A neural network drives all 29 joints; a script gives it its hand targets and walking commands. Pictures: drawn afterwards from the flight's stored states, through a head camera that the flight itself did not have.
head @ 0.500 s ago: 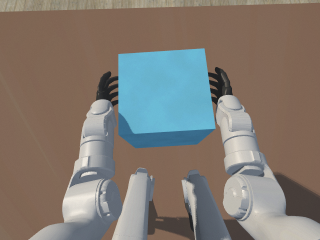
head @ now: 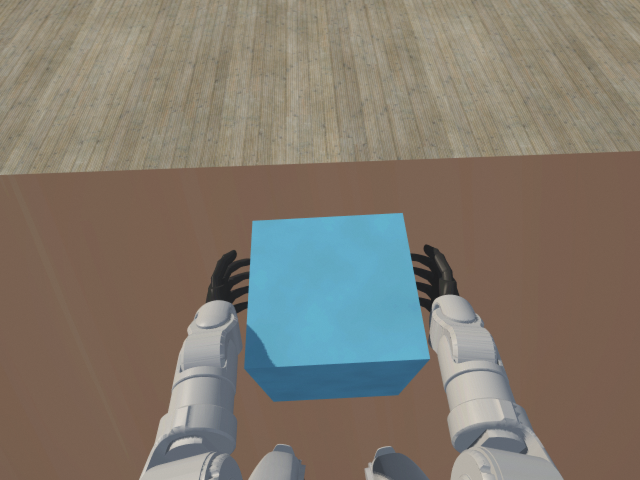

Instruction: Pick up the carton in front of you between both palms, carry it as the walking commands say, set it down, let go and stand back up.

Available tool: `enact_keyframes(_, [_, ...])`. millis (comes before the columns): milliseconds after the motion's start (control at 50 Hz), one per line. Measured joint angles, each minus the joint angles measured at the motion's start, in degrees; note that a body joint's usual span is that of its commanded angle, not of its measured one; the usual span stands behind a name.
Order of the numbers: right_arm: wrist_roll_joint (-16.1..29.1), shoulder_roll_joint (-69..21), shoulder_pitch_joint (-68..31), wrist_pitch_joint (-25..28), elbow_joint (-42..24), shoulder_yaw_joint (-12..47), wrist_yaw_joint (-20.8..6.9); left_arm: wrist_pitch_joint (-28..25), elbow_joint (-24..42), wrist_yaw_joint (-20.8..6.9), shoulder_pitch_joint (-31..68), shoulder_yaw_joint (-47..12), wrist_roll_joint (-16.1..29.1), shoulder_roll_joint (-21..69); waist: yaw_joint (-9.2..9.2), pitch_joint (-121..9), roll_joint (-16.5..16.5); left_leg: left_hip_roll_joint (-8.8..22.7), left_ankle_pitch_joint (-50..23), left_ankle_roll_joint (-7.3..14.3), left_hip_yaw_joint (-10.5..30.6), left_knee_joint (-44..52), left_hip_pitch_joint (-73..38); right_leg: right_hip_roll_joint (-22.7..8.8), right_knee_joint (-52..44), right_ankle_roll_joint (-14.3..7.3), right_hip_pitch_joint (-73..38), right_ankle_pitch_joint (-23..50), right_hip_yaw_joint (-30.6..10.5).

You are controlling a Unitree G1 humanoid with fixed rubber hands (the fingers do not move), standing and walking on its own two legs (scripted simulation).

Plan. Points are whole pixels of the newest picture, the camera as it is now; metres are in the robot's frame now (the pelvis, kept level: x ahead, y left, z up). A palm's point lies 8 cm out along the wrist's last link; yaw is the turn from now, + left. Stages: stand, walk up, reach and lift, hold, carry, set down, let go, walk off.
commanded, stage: reach and lift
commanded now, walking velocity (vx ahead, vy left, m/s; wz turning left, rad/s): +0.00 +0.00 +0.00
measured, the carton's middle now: (332, 316) +0.35 +0.01 -0.10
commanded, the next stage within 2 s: hold in 1.32 s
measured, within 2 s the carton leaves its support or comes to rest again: neither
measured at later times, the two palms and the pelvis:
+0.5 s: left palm (206, 303) +0.30 +0.15 +0.07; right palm (476, 298) +0.30 -0.15 +0.07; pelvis +0.01 +0.00 +0.05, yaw +0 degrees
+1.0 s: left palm (204, 292) +0.31 +0.15 +0.08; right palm (477, 288) +0.30 -0.15 +0.08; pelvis +0.02 +0.00 +0.05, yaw +0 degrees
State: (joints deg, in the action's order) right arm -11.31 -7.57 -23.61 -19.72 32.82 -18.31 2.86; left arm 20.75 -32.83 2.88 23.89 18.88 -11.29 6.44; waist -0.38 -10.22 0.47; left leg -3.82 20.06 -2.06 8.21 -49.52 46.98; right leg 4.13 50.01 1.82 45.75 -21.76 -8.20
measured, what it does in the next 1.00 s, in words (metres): rises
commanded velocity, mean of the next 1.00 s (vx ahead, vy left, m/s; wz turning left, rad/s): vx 0.00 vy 0.00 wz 0.00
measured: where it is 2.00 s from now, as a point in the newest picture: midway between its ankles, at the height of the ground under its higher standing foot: outside the picture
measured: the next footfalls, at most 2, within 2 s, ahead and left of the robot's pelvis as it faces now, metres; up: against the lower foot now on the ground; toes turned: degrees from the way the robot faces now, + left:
none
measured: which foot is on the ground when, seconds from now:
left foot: down 0.00-1.00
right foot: down 0.00-1.00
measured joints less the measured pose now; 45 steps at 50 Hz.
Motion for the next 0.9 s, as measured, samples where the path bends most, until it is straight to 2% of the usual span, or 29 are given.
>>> enact_keyframes(260, [-0.5, -0.9, 9.7, -8.7, -8.8, 4.0, -0.7, 8.5, 8.3, -0.2, -9.3, -4.3, -0.4, 1.4, 0.31, 3.4, -0.2, 1.1, -5.5, 0.6, 0.3, 18.4, -26.4, -1.4, -18.5, -0.6, -26.3, 5.7, -0.6])
enact_keyframes(360, [-2.2, -0.9, 9.6, -12.7, -10.3, 4.0, -1.9, 12.5, 10.1, -0.8, -9.5, -4.4, -2.6, 2.1, 0.36, 5.2, -0.2, 1.4, -6.9, 0.8, 0.3, 22.0, -32.9, -1.7, -22.0, -0.7, -32.8, 7.0, -0.7])
enact_keyframes(500, [-4.9, -1.6, 6.5, -14.9, -8.9, 1.9, -3.0, 14.7, 8.9, -2.1, -6.6, -2.2, -5.4, 2.5, 0.48, 8.3, 0.0, 1.5, -7.4, 0.7, 0.1, 22.0, -34.9, -1.7, -21.9, -0.7, -34.7, 7.5, -0.6])
enact_keyframes(900, [-4.8, -1.5, 7.0, -16.5, -12.6, 3.0, -3.3, 16.2, 12.6, -2.2, -7.1, -3.3, -5.1, 2.7, 0.51, 9.6, -0.2, 1.6, -8.4, 0.9, -0.1, 24.7, -37.1, -2.1, -24.9, -0.6, -37.0, 8.6, -0.5])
